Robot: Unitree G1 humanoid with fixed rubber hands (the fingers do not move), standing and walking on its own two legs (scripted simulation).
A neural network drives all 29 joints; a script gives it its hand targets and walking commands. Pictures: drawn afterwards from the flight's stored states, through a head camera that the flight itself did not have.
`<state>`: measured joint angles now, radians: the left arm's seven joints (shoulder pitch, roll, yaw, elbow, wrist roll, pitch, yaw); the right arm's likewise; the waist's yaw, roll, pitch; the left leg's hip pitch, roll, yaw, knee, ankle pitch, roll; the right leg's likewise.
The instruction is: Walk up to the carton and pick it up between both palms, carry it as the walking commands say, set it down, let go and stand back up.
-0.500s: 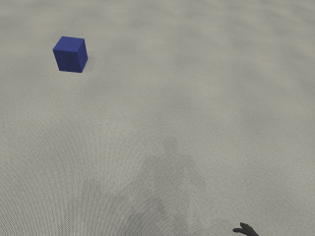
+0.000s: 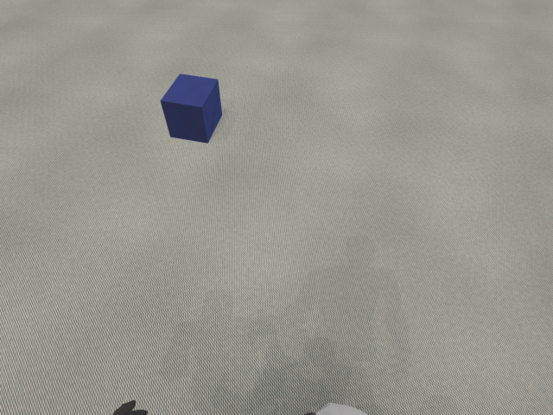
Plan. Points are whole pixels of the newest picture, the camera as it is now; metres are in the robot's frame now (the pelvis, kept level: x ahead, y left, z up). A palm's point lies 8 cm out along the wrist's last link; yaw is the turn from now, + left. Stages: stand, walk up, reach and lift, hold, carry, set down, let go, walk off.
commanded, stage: walk up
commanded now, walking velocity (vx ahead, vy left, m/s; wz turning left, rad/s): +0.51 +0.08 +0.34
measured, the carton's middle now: (193, 108) +1.65 +0.34 -0.64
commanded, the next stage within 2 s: none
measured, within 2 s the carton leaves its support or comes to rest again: neither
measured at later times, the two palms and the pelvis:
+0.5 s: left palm (78, 306) +0.33 +0.34 -0.12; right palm (367, 316) +0.28 -0.16 -0.09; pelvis +0.26 +0.09 +0.02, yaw +6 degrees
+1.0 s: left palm (105, 240) +0.45 +0.32 -0.09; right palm (338, 179) +0.62 -0.18 -0.12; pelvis +0.52 +0.06 +0.03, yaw +8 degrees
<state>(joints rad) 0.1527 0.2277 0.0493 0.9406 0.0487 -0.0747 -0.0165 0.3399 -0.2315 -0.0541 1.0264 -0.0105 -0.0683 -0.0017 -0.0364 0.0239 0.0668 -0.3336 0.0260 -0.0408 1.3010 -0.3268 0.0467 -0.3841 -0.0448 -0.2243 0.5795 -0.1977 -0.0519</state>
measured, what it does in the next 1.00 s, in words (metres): walks ahead: left foot, then right foot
